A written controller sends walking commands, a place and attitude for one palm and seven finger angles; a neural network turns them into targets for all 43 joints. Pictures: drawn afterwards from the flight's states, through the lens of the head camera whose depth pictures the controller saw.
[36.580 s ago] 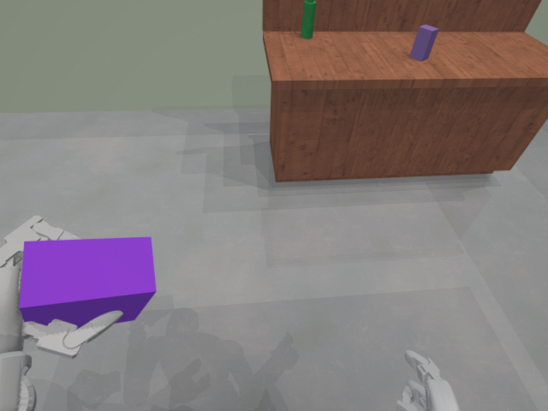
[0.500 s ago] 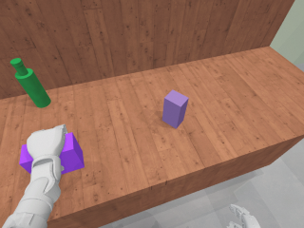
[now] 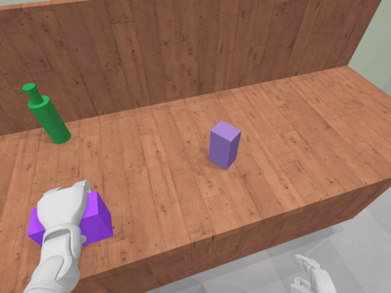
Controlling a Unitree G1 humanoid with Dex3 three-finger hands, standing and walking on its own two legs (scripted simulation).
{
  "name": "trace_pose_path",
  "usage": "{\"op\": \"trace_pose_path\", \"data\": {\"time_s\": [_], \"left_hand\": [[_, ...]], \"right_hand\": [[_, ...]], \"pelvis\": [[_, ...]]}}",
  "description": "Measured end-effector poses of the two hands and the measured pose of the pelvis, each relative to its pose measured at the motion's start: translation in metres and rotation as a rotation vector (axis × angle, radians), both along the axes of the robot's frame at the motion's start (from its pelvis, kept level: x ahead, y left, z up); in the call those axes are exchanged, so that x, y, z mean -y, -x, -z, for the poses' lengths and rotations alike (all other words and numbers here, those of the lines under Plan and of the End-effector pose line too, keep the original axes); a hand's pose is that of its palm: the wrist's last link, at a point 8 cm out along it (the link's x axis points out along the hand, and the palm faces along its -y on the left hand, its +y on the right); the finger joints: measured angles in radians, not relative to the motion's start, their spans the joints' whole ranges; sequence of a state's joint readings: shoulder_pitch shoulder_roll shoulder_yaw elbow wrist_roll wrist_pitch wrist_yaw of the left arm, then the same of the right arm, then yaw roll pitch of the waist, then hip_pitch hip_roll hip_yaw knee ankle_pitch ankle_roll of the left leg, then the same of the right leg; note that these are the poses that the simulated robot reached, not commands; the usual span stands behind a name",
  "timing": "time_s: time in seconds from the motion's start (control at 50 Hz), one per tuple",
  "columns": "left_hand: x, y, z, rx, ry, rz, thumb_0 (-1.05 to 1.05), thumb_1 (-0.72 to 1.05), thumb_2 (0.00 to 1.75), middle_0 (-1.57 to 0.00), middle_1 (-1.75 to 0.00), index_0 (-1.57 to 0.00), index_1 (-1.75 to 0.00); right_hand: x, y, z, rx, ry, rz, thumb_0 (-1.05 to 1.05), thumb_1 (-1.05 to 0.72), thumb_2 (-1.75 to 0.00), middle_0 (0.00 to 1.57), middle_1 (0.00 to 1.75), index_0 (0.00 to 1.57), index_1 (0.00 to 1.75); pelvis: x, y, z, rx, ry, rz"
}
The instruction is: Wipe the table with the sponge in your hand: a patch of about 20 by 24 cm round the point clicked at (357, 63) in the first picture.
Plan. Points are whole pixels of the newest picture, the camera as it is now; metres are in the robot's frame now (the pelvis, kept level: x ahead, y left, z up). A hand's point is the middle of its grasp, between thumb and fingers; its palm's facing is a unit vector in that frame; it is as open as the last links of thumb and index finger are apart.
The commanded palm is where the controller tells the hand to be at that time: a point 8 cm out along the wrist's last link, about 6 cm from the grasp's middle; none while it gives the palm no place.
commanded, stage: wipe back along the first lane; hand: left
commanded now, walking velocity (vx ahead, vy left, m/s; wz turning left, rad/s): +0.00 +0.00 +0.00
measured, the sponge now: (78, 226) +0.25 +0.31 -0.06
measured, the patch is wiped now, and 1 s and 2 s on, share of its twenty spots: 1.00 1.00 1.00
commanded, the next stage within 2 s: lift the sponge slowly off the table in 1.10 s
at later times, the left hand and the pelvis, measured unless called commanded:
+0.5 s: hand (74, 232) +0.23 +0.29 -0.02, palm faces -0.06 -0.04 -1.00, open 10.0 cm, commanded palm +0.19 +0.27 +0.01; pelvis +0.00 -0.01 +0.00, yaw +0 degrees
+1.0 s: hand (73, 234) +0.23 +0.29 -0.02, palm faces -0.06 -0.03 -1.00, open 10.0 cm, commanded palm +0.19 +0.27 +0.01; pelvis -0.01 -0.01 +0.00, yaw -1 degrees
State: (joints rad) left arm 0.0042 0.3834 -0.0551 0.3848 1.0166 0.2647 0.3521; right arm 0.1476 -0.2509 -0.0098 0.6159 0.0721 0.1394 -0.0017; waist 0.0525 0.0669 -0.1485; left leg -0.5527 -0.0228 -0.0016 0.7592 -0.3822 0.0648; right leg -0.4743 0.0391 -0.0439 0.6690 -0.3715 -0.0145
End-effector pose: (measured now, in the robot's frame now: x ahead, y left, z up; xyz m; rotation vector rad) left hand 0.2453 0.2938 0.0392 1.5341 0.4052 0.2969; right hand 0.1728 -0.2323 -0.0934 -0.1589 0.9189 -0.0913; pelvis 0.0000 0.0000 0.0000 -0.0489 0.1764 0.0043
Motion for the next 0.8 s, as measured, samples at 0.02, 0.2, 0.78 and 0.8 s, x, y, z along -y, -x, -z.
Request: {"op": "trace_pose_path", "data": {"time_s": [0.02, 0.2, 0.78, 0.8], "left_hand": [[0.001, 0.002, 0.000, 0.000, 0.000, 0.001, 0.00, -0.47, 1.07, -0.70, -1.37, -0.71, -1.39], [0.009, 0.023, -0.001, 0.004, 0.008, 0.007, 0.00, -0.47, 1.07, -0.70, -1.37, -0.70, -1.39], [0.010, 0.035, 0.002, 0.007, 0.022, 0.012, 0.00, -0.47, 1.07, -0.70, -1.38, -0.70, -1.39], [0.010, 0.035, 0.002, 0.006, 0.021, 0.012, 0.00, -0.47, 1.07, -0.70, -1.38, -0.70, -1.39]], "right_hand": [[0.000, -0.001, 0.000, 0.004, -0.001, 0.000, 0.01, -0.91, -0.90, 0.20, 0.30, 0.20, 0.30], [0.001, -0.008, -0.005, 0.039, -0.011, -0.004, 0.01, -0.91, -0.90, 0.20, 0.30, 0.20, 0.30], [0.011, 0.005, -0.006, 0.036, 0.021, 0.016, 0.01, -0.91, -0.90, 0.20, 0.30, 0.20, 0.30], [0.011, 0.006, -0.005, 0.035, 0.022, 0.017, 0.01, -0.91, -0.90, 0.20, 0.30, 0.20, 0.30]], "pelvis": [[0.000, 0.000, 0.000, 0.001, 0.000, 0.000], [0.003, -0.001, -0.001, 0.014, -0.005, 0.007], [0.006, 0.010, -0.001, 0.027, -0.009, 0.014], [0.006, 0.011, -0.001, 0.027, -0.009, 0.014]]}}
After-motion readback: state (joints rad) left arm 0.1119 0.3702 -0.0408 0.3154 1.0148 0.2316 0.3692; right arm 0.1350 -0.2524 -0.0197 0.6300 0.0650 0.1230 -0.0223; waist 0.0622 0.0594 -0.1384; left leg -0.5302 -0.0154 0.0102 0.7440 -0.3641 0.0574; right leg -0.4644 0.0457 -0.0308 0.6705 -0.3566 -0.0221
